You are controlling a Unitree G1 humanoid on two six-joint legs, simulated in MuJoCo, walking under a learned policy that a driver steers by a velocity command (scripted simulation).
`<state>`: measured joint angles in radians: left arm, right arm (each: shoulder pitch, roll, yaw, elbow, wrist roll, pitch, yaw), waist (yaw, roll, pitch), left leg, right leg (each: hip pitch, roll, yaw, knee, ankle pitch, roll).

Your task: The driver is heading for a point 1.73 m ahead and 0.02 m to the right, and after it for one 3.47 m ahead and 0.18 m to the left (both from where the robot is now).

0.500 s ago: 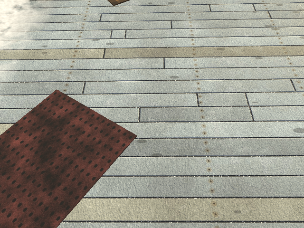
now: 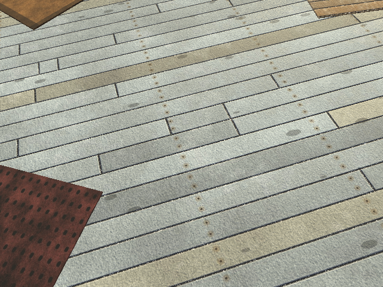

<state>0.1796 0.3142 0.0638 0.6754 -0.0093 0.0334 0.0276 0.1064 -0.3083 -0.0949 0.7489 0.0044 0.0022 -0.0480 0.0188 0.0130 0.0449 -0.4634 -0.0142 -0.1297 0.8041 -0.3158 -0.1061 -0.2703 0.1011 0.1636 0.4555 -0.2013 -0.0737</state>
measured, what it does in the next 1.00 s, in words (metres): steps on the spot, turning right: left foot, then right foot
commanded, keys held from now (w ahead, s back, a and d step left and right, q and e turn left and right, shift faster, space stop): e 0.34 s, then no key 0.66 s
